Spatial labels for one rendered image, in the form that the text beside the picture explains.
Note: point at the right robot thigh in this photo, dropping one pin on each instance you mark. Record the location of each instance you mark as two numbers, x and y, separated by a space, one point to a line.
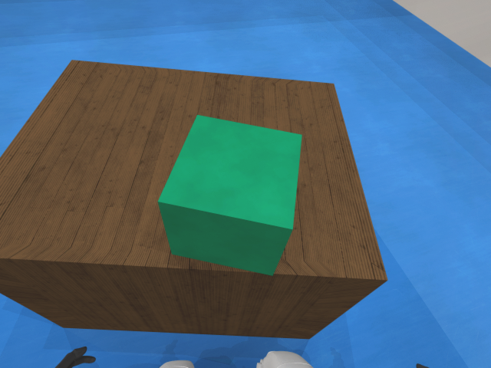
283 359

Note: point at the carton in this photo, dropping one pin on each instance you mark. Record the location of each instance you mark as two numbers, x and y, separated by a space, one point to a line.
230 198

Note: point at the left robot hand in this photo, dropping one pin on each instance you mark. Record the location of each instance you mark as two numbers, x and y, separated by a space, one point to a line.
75 358

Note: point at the pedestal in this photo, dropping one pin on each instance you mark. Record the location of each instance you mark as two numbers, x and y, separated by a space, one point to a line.
82 239

